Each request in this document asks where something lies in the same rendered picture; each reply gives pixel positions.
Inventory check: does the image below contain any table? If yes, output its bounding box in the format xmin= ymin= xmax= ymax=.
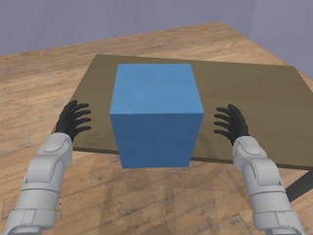
xmin=50 ymin=54 xmax=313 ymax=203

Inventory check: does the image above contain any robot right hand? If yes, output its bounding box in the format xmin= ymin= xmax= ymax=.
xmin=213 ymin=104 xmax=249 ymax=146

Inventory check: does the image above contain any robot left hand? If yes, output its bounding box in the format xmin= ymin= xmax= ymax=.
xmin=55 ymin=100 xmax=92 ymax=143

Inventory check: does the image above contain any robot right forearm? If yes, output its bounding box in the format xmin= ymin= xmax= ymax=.
xmin=232 ymin=136 xmax=306 ymax=235

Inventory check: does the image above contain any robot left forearm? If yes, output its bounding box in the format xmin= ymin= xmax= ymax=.
xmin=2 ymin=132 xmax=73 ymax=235

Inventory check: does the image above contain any carton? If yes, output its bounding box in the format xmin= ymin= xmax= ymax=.
xmin=110 ymin=64 xmax=204 ymax=168

